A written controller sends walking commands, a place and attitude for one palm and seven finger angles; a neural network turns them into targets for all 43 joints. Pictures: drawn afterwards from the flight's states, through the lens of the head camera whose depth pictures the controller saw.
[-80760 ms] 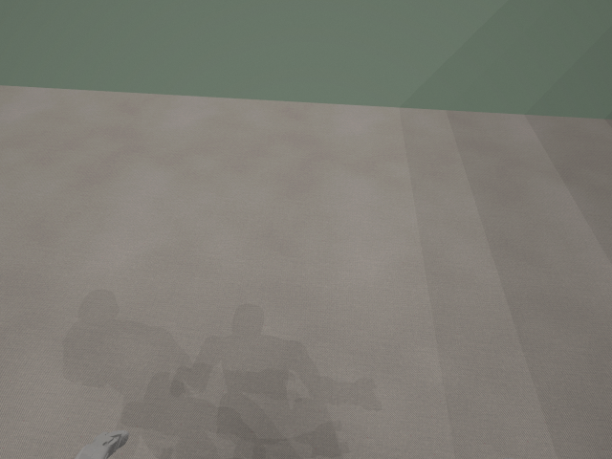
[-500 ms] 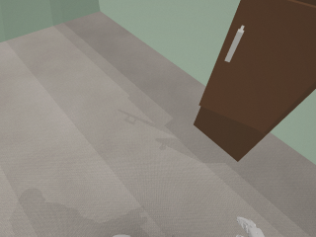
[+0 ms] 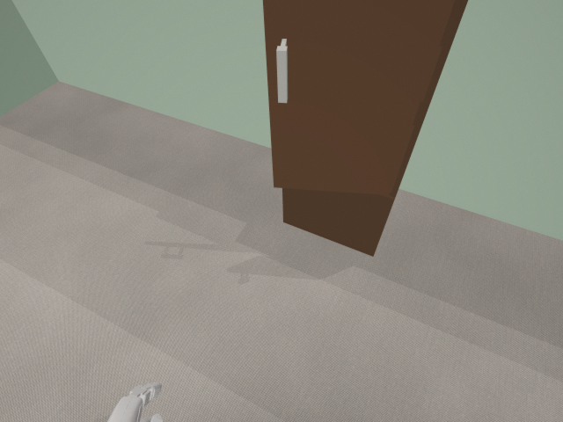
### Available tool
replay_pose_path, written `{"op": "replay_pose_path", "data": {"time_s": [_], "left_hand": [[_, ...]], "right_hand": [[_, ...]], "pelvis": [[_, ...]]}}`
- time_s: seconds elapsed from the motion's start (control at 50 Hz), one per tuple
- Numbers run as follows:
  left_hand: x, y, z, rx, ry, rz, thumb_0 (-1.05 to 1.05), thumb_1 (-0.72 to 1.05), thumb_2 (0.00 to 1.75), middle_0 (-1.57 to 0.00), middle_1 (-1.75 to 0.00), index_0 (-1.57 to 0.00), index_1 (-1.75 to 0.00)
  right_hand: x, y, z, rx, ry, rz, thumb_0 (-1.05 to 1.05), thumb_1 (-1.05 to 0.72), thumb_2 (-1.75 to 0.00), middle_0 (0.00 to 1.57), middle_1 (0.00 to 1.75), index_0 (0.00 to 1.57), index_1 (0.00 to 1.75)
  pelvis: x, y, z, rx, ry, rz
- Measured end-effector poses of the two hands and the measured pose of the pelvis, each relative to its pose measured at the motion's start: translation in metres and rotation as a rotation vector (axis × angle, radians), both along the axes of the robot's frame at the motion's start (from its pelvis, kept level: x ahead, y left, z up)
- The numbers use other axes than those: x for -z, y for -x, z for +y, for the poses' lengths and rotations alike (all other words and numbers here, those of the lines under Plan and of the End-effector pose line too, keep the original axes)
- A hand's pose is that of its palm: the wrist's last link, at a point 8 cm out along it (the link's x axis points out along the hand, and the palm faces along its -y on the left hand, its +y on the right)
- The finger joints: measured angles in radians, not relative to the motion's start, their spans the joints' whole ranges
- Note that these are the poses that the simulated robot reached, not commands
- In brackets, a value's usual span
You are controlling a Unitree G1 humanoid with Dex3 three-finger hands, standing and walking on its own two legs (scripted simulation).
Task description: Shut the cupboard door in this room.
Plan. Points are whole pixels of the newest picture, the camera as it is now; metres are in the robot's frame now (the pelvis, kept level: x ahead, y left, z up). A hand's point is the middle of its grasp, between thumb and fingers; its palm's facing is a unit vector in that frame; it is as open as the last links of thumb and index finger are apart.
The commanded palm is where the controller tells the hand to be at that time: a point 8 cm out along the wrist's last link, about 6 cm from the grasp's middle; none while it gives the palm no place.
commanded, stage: take the last steps up to it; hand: left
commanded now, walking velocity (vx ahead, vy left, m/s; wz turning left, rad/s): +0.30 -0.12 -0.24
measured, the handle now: (283, 71) +0.81 +0.01 +0.07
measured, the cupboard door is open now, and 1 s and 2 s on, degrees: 20 20 20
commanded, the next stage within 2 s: come to a stop and stand still in 0.98 s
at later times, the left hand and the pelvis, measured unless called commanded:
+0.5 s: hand out of the picture +0.10 +0.21 -0.17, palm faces -0.05 -0.99 -0.16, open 7.4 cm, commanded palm none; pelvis +0.08 +0.01 +0.02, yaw -5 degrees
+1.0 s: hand (251, 312) +0.33 +0.07 -0.15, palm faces -0.09 -0.97 -0.23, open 7.2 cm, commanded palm none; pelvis +0.24 -0.11 +0.01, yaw -7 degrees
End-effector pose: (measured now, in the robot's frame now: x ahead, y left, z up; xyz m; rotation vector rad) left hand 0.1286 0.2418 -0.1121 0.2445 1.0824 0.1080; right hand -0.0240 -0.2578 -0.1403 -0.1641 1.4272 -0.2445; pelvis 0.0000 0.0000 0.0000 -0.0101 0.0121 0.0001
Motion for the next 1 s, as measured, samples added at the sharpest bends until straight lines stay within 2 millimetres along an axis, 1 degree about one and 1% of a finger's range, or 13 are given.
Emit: {"op": "replay_pose_path", "data": {"time_s": [0.08,0.18,0.28,0.36,0.42,0.48,0.6,0.72,0.8,0.84,0.88,0.92,1.0], "left_hand": [[-0.008,0.006,-0.019,0.015,0.003,0.015,0.00,0.91,0.90,-0.20,-0.30,-0.20,-0.30],[-0.004,0.024,-0.028,-0.013,0.037,0.064,0.00,0.90,0.90,-0.20,-0.30,-0.20,-0.30],[0.009,0.043,-0.011,-0.067,0.054,0.121,-0.01,0.92,0.90,-0.20,-0.30,-0.20,-0.30],[0.031,0.057,0.007,-0.096,0.073,0.211,-0.01,0.92,0.90,-0.20,-0.30,-0.20,-0.30],[0.034,0.055,0.014,-0.067,0.073,0.291,0.00,0.92,0.90,-0.20,-0.30,-0.20,-0.30],[0.028,0.036,0.015,-0.045,0.078,0.305,0.00,0.91,0.90,-0.20,-0.30,-0.19,-0.30],[0.015,-0.027,0.000,-0.012,0.076,0.246,0.00,0.91,0.90,-0.19,-0.30,-0.19,-0.30],[0.014,-0.105,-0.043,0.069,0.064,0.208,0.00,0.91,0.90,-0.19,-0.30,-0.19,-0.30],[0.021,-0.163,-0.080,0.112,0.041,0.144,0.00,0.91,0.90,-0.19,-0.30,-0.19,-0.30],[0.024,-0.182,-0.096,0.106,0.031,0.102,0.00,0.91,0.90,-0.20,-0.30,-0.19,-0.30],[0.019,-0.190,-0.109,0.090,0.031,0.097,0.00,0.91,0.90,-0.20,-0.30,-0.19,-0.30],[0.014,-0.192,-0.118,0.064,0.032,0.109,-0.01,0.91,0.90,-0.20,-0.30,-0.20,-0.30],[0.004,-0.198,-0.123,0.029,0.012,0.129,-0.02,0.95,0.90,-0.20,-0.30,-0.20,-0.30]], "right_hand": [[0.001,0.002,-0.004,0.026,-0.019,0.014,0.01,-0.91,-0.90,0.20,0.30,0.20,0.30],[-0.010,-0.021,0.001,0.005,-0.040,-0.042,0.01,-0.91,-0.90,0.20,0.30,0.20,0.30],[-0.019,-0.061,0.010,-0.033,-0.025,-0.105,0.00,-0.91,-0.90,0.20,0.30,0.20,0.30],[-0.021,-0.096,0.020,-0.056,0.018,-0.189,0.00,-0.91,-0.90,0.20,0.30,0.20,0.30],[-0.028,-0.105,0.026,-0.038,0.038,-0.221,0.00,-0.91,-0.90,0.20,0.30,0.20,0.30],[-0.035,-0.099,0.030,-0.013,0.041,-0.186,0.00,-0.91,-0.90,0.20,0.30,0.20,0.30],[-0.035,-0.076,0.033,0.056,0.002,-0.039,0.00,-0.90,-0.90,0.20,0.30,0.20,0.30],[-0.022,-0.062,0.025,0.149,-0.068,0.098,0.00,-0.90,-0.90,0.21,0.30,0.20,0.30],[-0.002,-0.069,0.005,0.198,-0.118,0.173,0.00,-0.90,-0.90,0.21,0.30,0.20,0.30],[0.007,-0.083,-0.010,0.202,-0.136,0.197,0.00,-0.90,-0.90,0.21,0.30,0.20,0.30],[0.009,-0.109,-0.027,0.190,-0.133,0.178,0.00,-0.91,-0.90,0.21,0.30,0.20,0.30],[0.005,-0.145,-0.045,0.167,-0.115,0.120,0.01,-0.91,-0.90,0.20,0.30,0.20,0.30],[-0.005,-0.225,-0.075,0.110,-0.075,-0.028,0.00,-0.91,-0.90,0.20,0.30,0.20,0.30]], "pelvis": [[-0.007,-0.002,-0.005,0.008,-0.002,-0.003],[-0.015,-0.010,-0.008,0.010,-0.006,0.000],[-0.014,-0.025,-0.002,0.018,0.006,0.005],[-0.004,-0.044,0.010,0.039,0.017,0.004],[-0.005,-0.057,0.014,0.073,0.011,-0.002],[-0.014,-0.072,0.013,0.081,0.016,-0.004],[-0.022,-0.104,0.001,0.106,0.018,-0.006],[-0.015,-0.144,-0.027,0.132,-0.004,-0.005],[0.002,-0.179,-0.060,0.138,-0.026,-0.004],[0.008,-0.192,-0.075,0.143,-0.022,-0.008],[0.004,-0.203,-0.084,0.135,-0.019,-0.016],[-0.003,-0.214,-0.092,0.130,-0.019,-0.016],[-0.014,-0.239,-0.105,0.115,-0.009,-0.003]]}}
